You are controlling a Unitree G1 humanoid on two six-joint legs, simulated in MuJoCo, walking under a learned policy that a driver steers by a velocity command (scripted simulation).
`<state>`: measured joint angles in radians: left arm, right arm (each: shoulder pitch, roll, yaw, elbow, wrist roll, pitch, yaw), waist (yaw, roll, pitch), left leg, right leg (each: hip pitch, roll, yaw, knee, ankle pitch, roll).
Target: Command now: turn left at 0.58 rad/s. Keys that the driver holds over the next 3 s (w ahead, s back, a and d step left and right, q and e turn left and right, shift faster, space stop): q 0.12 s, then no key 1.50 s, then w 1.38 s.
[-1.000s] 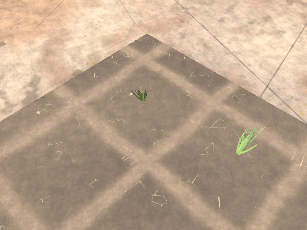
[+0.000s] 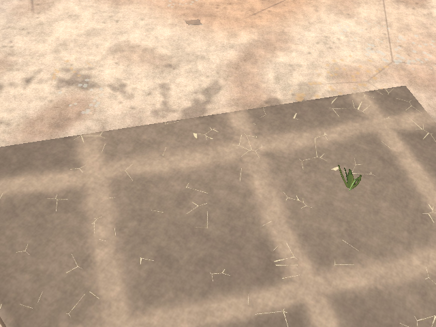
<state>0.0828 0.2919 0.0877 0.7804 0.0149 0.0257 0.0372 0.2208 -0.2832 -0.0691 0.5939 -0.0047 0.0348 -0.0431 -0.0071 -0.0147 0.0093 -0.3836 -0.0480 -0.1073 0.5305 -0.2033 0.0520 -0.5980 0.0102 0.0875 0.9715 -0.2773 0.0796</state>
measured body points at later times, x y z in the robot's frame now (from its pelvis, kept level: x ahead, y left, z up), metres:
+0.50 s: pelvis +0.03 -0.05 +0.00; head +0.06 -0.05 +0.45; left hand +0.10 +0.23 -0.12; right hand +0.24 -0.27 -0.10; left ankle +0.02 +0.09 -0.74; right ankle +0.04 -0.16 -0.74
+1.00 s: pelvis +0.05 -0.03 -0.01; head +0.06 -0.02 +0.44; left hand +0.10 +0.25 -0.13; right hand +0.23 -0.24 -0.12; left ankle +0.02 +0.09 -0.74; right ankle +0.04 -0.16 -0.74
